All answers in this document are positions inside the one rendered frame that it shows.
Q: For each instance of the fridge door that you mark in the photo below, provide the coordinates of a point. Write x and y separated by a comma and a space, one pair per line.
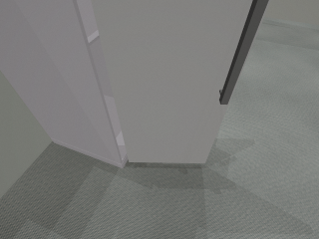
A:
167, 60

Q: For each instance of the handle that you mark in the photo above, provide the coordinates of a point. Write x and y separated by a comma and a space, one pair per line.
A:
251, 25

